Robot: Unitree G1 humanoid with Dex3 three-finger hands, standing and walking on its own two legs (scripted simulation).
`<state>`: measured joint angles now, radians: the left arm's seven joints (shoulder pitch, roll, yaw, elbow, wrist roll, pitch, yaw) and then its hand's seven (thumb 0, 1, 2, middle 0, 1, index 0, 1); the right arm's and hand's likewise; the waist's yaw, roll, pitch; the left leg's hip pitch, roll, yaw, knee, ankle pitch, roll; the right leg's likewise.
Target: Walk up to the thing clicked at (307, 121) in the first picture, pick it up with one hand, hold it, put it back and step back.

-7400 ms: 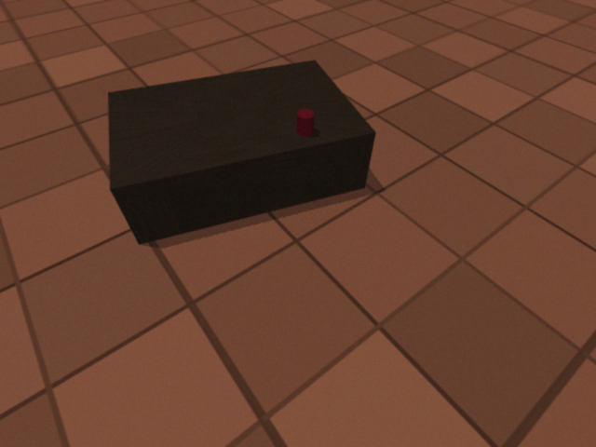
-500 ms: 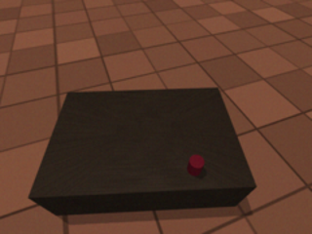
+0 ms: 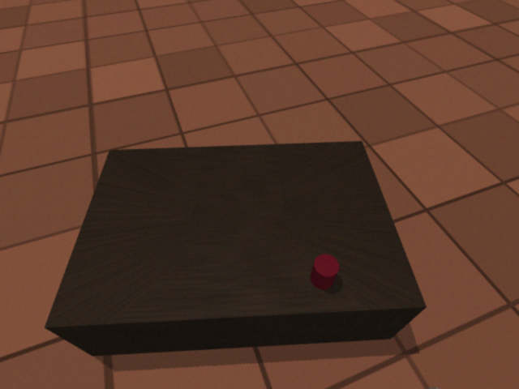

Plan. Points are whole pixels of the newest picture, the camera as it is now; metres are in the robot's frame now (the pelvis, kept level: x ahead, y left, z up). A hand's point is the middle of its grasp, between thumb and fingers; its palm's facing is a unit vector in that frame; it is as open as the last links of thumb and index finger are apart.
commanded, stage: go down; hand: right
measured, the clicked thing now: (324, 272) +0.49 -0.18 -0.40
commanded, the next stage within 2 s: none
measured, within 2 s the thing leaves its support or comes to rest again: neither
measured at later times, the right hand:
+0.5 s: hand out of the picture +0.14 -0.26 -0.16, palm faces +0.03 +0.95 -0.31, open 16.4 cm
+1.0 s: hand (422, 382) +0.16 -0.27 -0.16, palm faces +0.06 +0.95 -0.31, open 17.6 cm
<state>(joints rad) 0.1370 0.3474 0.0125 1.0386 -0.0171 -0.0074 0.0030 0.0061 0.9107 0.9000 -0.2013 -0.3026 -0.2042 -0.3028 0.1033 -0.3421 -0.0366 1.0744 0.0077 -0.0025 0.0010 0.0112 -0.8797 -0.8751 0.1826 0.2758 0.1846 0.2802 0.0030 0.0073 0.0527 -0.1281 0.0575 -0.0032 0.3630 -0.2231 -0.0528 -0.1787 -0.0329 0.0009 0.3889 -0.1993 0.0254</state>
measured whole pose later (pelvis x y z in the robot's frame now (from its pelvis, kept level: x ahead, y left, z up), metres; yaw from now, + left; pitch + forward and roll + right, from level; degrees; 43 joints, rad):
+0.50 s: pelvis -0.01 +0.00 -0.03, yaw +0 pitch +7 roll +1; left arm 0.21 0.25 0.01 0.68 -0.03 -0.08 0.04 0.01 0.91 0.88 -0.20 -0.31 -0.21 -0.30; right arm 0.08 -0.34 -0.20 0.76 -0.09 0.23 0.10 0.00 0.30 -0.08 0.06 0.05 0.06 0.05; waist 0.01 0.00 0.00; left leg -0.44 0.04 -0.01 0.66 -0.34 -0.05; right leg -0.50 -0.05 0.02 0.69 -0.32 0.03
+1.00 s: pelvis +0.02 +0.00 -0.05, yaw -1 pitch +12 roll +2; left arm 0.24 0.24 0.00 0.61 -0.03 -0.14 0.11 0.01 0.91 0.89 -0.19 -0.30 -0.19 -0.30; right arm 0.27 -0.36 -0.21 0.34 -0.03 0.43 0.11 0.00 0.56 -0.01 0.06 0.05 0.06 0.05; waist 0.03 -0.02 -0.10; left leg -0.58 0.03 0.03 0.87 -0.49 -0.05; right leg -0.67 -0.06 0.06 0.94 -0.47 0.03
